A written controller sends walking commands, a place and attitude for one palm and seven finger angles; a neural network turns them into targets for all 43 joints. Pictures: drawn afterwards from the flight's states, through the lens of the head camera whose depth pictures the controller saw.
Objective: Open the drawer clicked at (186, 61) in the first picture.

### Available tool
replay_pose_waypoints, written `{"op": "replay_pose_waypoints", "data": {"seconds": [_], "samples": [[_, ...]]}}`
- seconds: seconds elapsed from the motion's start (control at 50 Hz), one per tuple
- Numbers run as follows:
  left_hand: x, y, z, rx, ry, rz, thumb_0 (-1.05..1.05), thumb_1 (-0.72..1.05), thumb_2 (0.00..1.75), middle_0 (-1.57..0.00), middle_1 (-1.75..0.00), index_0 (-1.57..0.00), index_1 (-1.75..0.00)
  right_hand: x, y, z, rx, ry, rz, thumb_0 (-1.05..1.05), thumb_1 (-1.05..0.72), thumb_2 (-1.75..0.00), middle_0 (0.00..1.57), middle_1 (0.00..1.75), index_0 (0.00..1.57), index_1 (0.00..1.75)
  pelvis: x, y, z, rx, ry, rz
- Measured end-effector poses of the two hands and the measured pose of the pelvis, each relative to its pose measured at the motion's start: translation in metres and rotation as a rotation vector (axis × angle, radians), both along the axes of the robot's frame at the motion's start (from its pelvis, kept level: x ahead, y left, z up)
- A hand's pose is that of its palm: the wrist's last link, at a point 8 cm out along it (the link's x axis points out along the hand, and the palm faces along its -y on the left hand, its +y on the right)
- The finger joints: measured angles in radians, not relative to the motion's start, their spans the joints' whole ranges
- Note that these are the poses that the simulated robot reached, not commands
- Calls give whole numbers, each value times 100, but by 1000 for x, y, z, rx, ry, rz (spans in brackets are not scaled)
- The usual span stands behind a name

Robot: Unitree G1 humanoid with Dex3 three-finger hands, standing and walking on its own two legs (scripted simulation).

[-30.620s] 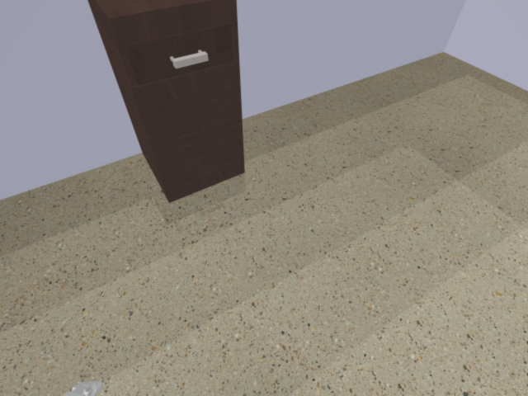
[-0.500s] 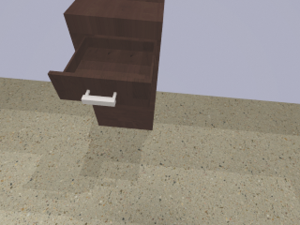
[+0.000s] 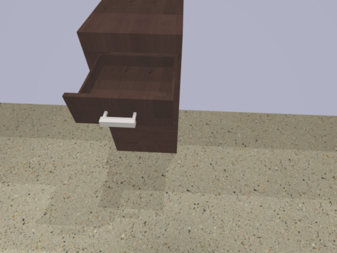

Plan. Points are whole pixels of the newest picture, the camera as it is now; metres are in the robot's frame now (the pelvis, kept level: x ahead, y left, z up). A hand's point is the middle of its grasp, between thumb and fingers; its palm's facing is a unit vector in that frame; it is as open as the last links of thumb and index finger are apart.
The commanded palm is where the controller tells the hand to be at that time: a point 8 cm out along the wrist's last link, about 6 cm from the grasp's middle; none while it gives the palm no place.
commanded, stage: let the arm hang, fingers relaxed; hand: left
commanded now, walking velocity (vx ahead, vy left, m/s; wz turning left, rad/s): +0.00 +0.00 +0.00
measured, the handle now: (119, 118) +0.56 +0.22 -0.06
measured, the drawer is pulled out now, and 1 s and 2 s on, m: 0.30 0.30 0.30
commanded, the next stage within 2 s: look to check the result in 0.26 s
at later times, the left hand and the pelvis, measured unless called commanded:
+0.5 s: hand out of the picture +0.00 +0.17 -0.18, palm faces +0.04 -0.98 -0.19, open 7.4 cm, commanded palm none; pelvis +0.01 +0.00 +0.00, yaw +0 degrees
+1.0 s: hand out of the picture +0.03 +0.17 -0.17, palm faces +0.04 -0.98 -0.21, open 7.4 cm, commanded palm none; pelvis +0.02 -0.01 +0.00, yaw +0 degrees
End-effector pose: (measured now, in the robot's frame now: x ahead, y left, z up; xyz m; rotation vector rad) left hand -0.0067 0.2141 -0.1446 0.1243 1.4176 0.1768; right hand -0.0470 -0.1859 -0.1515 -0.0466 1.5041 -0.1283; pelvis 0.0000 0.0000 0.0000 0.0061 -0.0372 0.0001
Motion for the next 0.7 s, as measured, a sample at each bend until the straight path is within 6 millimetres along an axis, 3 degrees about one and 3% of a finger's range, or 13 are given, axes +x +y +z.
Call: {"op": "replay_pose_waypoints", "data": {"seconds": [0.24,0.7], "samples": [[7,5,0,6,-10,-1,1,91,90,-20,-29,-19,-30,17,-5,1,-22,-37,-2,0,-90,-90,20,30,20,30,5,2,0,0,-1,-4],[13,-1,1,1,21,-3,1,91,90,-20,-29,-19,-30,28,-15,2,-35,-17,6,0,-90,-90,20,30,20,30,15,-1,2,-2,3,-6]]}}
